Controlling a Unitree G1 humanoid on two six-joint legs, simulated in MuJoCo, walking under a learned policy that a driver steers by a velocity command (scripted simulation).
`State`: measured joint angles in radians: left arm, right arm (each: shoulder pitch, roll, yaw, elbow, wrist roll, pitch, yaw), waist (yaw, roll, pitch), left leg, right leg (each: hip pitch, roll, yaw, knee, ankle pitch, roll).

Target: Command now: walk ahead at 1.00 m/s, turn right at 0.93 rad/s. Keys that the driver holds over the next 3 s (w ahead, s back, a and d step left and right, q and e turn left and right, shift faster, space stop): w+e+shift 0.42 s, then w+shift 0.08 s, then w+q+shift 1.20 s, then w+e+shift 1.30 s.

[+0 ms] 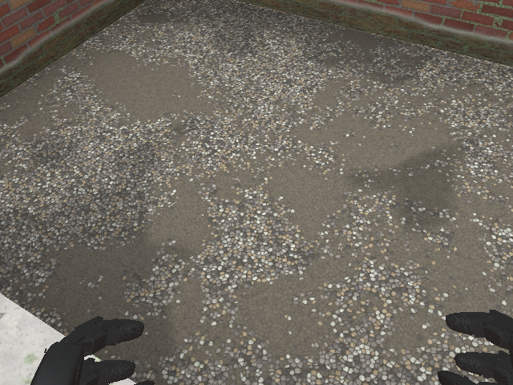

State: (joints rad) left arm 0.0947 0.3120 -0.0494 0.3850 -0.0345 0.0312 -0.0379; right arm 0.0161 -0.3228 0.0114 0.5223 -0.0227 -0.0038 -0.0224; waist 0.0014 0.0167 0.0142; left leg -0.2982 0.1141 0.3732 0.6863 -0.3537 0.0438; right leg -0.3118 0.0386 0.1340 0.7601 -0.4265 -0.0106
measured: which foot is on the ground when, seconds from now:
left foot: down 0.00-0.54, up 0.56-0.80, down 0.82-1.00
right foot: down 0.00-0.20, up 0.22-0.50, down 0.52-1.00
